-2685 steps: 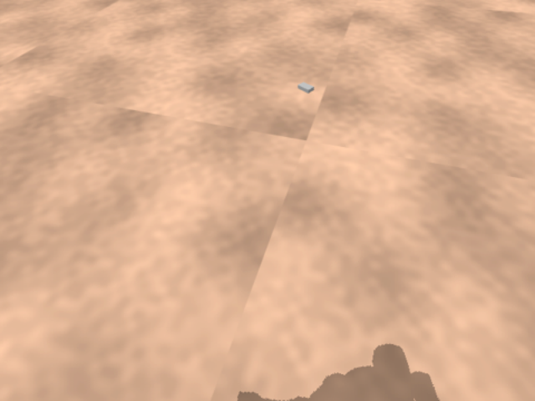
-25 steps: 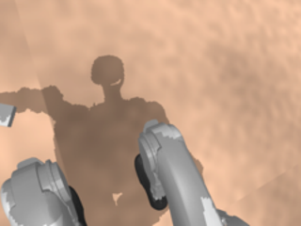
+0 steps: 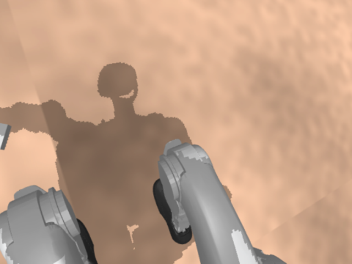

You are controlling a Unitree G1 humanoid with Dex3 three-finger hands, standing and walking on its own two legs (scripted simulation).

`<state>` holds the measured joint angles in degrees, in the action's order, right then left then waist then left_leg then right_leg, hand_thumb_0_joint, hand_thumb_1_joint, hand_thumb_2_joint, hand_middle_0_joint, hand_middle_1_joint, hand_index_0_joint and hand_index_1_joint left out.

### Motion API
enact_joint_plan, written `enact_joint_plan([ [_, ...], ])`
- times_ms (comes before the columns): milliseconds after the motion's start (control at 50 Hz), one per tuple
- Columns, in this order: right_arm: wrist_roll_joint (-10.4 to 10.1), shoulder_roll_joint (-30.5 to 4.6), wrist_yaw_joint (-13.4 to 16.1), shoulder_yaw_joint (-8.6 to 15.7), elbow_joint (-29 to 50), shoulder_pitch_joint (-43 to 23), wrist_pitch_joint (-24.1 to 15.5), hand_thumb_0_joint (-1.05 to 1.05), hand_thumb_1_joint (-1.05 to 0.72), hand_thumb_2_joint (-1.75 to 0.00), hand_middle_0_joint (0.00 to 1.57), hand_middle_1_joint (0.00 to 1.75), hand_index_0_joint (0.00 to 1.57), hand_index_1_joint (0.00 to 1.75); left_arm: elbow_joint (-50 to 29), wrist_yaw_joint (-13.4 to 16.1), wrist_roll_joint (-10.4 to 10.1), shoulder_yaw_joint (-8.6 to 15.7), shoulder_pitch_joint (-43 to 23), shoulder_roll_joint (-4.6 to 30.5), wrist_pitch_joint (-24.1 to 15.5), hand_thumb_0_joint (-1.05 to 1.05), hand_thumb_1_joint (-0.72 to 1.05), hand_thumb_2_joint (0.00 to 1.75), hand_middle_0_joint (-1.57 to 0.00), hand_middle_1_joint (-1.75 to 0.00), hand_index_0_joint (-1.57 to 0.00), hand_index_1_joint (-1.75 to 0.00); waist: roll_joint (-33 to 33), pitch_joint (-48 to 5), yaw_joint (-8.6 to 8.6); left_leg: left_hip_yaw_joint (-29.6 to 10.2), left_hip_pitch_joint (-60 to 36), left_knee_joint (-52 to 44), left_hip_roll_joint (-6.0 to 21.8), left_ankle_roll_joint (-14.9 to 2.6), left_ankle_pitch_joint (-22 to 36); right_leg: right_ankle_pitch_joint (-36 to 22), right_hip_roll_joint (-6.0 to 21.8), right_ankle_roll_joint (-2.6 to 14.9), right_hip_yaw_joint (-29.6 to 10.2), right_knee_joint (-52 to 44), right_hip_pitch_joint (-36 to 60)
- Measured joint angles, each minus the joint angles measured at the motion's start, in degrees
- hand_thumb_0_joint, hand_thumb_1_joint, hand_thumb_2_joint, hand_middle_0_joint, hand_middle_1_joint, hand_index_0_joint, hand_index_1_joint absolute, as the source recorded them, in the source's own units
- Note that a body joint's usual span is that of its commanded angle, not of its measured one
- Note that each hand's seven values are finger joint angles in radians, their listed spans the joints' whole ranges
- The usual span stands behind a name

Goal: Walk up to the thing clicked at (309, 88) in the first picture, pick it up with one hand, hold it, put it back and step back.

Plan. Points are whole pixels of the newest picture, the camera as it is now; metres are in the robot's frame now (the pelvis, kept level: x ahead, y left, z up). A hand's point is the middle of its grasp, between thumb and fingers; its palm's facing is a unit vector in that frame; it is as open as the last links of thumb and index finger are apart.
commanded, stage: rise first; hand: left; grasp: from above
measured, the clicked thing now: out of the picture +0.46 +0.32 -0.31
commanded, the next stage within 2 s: approach in 0.30 s
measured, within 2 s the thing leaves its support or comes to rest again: neither
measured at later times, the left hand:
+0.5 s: hand out of the picture +0.42 +0.36 -0.20, palm faces -0.11 -0.41 -0.91, open 13.3 cm
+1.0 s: hand out of the picture +0.48 +0.30 -0.17, palm faces -0.10 -0.38 -0.92, open 14.2 cm
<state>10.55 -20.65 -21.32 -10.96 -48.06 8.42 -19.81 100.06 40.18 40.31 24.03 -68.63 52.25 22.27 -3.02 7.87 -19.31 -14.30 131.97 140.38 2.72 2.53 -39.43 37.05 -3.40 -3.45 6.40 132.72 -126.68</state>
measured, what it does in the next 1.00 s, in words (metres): stands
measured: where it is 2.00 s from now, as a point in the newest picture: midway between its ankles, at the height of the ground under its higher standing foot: (134, 243)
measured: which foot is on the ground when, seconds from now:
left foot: down 0.00-1.00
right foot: down 0.00-1.00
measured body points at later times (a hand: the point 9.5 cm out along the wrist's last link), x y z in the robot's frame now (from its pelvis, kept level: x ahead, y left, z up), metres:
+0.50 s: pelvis +0.00 +0.00 +0.00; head +0.27 +0.08 +0.35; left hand +0.42 +0.38 -0.15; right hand +0.01 -0.26 -0.07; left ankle +0.07 +0.14 -0.29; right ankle +0.12 -0.12 -0.29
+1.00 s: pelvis +0.00 +0.00 +0.01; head +0.28 +0.06 +0.36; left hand +0.49 +0.31 -0.12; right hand -0.03 -0.27 -0.05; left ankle +0.07 +0.14 -0.29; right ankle +0.12 -0.12 -0.29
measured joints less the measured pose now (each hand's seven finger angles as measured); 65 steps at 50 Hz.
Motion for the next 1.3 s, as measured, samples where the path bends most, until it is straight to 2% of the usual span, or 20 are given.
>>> enact_joint_plan([
  [180, 0.08, 0.03, 0.01, 0.14, -0.77, -0.32, -0.61, 0.00, -0.92, -0.91, 0.20, 0.30, 0.20, 0.30, -0.60, -0.40, -0.65, -0.26, 0.43, -0.16, -0.11, 0.00, -0.44, 0.92, -0.23, -0.93, -0.21, -0.96, -0.05, 0.38, -0.01, 0.03, -0.30, -0.05, 0.01, 0.08, -0.15, 0.14, 0.04, 0.03, -0.02, 0.06, 0.18],
  [400, 0.00, -0.45, 0.20, -0.02, -0.11, -0.17, -0.78, 0.00, -0.92, -0.91, 0.20, 0.30, 0.20, 0.30, -0.42, 0.00, -0.03, 0.50, 0.26, 0.15, -0.29, 0.00, -0.40, 0.88, -0.25, -0.92, -0.24, -0.93, -0.19, 0.66, -0.16, -0.14, -0.33, -0.11, 0.08, 0.04, -0.15, 0.02, -0.05, -0.02, 0.14, -0.19, 0.28],
  [500, -0.06, -0.26, 0.10, 0.32, -0.34, 0.00, -0.91, 0.00, -0.92, -0.90, 0.20, 0.30, 0.20, 0.30, -0.53, -0.04, -0.23, -0.30, 0.89, -0.53, -0.28, 0.00, -0.41, 0.88, -0.24, -0.93, -0.22, -0.94, -0.17, 0.38, 0.05, -0.01, -0.50, -0.20, 0.08, -0.03, -0.22, 0.14, 0.00, -0.01, 0.06, -0.29, 0.51],
  [640, 0.25, 0.41, -0.22, 0.58, -1.63, 0.18, -1.53, 0.00, -0.91, -0.90, 0.20, 0.30, 0.20, 0.30, -0.14, 0.78, -1.44, -3.41, -0.59, -2.59, -0.10, -0.01, -0.43, 0.90, -0.18, -0.99, -0.18, -0.99, -0.58, 0.22, -0.20, 0.21, -0.91, -0.60, -0.20, 0.23, -0.14, 0.38, 0.35, 0.31, -0.05, -0.31, 0.90],
  [680, 0.50, 0.64, -0.32, 0.66, -2.24, 0.23, -1.72, 0.00, -0.91, -0.90, 0.20, 0.30, 0.20, 0.30, 0.11, 1.58, -1.80, -4.17, -1.86, -3.38, 0.02, -0.01, -0.45, 0.91, -0.17, -1.00, -0.17, -1.00, -0.69, 0.08, -0.57, 0.12, -1.11, -0.79, -0.31, 0.46, -0.19, 0.52, 0.50, 0.46, 0.04, -0.38, 1.07],
  [760, 0.98, 0.53, -0.67, 0.38, -2.56, 0.13, -1.62, 0.00, -0.91, -0.90, 0.20, 0.30, 0.20, 0.30, 0.69, 3.23, -1.95, -4.00, -4.86, -4.02, 0.92, -0.01, -0.48, 0.94, -0.14, -1.02, -0.14, -1.02, -0.48, -0.01, -2.14, -0.25, -1.54, -1.28, -0.50, 0.83, -0.31, 0.76, 0.73, 0.72, 0.45, -0.78, 1.53],
  [880, 1.34, -0.89, -1.11, 0.10, -1.43, -0.16, -0.73, 0.00, -0.91, -0.90, 0.20, 0.30, 0.20, 0.30, 2.47, 4.71, -0.67, -2.15, -8.99, -1.89, 2.95, -0.01, -0.54, 0.99, -0.12, -1.03, -0.11, -1.05, 0.75, 0.90, -5.05, -0.73, -2.04, -1.91, -0.16, 0.71, -0.58, 0.65, 0.48, 0.77, 0.96, -1.78, 2.02],
  [960, 0.95, -1.93, -1.43, 0.11, -0.39, 0.55, 0.12, 0.00, -0.91, -0.90, 0.20, 0.30, 0.20, 0.30, 2.21, 4.55, -0.53, -1.85, -8.70, -0.68, 4.00, 0.00, -0.56, 1.00, -0.12, -1.03, -0.10, -1.05, 1.49, 1.50, -5.79, -0.80, -2.18, -2.01, 0.42, 0.50, -0.80, 0.30, -0.03, 0.62, 1.01, -2.17, 1.89],
  [1040, 0.25, -2.03, -1.73, 0.20, -0.32, 1.67, 1.04, 0.00, -0.91, -0.90, 0.20, 0.30, 0.20, 0.30, 0.89, 3.80, -2.06, -1.59, -5.79, -0.79, 4.38, 0.00, -0.57, 1.01, -0.12, -1.03, -0.09, -1.06, 1.64, 1.89, -5.12, -0.72, -2.36, -2.02, 0.92, 0.32, -0.85, -0.11, -0.47, 0.56, 0.91, -2.26, 1.69],
  [1100, -0.12, -1.58, -1.87, 0.19, -0.57, 2.44, 1.50, 0.00, -0.91, -0.90, 0.20, 0.30, 0.20, 0.30, -0.07, 3.06, -3.57, -0.99, -3.02, -1.50, 4.20, 0.00, -0.58, 1.01, -0.12, -1.03, -0.09, -1.06, 1.45, 1.92, -3.94, -0.56, -2.36, -2.08, 1.07, 0.41, -0.66, -0.43, -0.60, 0.62, 0.76, -2.22, 1.46],
  [1180, 0.16, -0.74, -1.59, -0.09, -1.00, 2.32, 1.18, 0.00, -0.91, -0.90, 0.20, 0.30, 0.20, 0.30, -0.67, 2.03, -4.99, -1.41, -0.94, -2.23, 3.37, 0.00, -0.58, 1.02, -0.12, -1.02, -0.09, -1.05, 0.72, 2.19, -2.50, -0.05, -2.15, -2.13, 0.84, 0.37, -0.02, -0.77, -0.40, 0.60, 0.31, -1.93, 1.20],
  [1220, 0.43, -0.27, -1.31, 0.02, -1.61, 1.77, 0.74, 0.00, -0.91, -0.90, 0.20, 0.30, 0.20, 0.30, -0.96, 1.76, -4.91, -1.81, -0.77, -2.45, 2.72, 0.00, -0.58, 1.02, -0.12, -1.02, -0.09, -1.05, 0.35, 2.30, -1.97, 0.16, -1.91, -2.05, 0.54, 0.40, 0.33, -0.80, -0.15, 0.57, 0.12, -1.69, 1.11],
  [1300, 0.86, 0.38, -0.69, 0.22, -2.25, 0.50, -0.24, 0.00, -0.91, -0.90, 0.20, 0.30, 0.20, 0.30, -0.47, 1.70, -3.77, -4.69, -1.95, -3.28, 1.44, -0.01, -0.57, 1.01, -0.12, -1.03, -0.09, -1.05, -0.12, 1.73, -1.36, 0.43, -1.47, -1.83, -0.03, 0.49, 0.55, -0.42, 0.35, 0.60, -0.10, -1.23, 1.02],
])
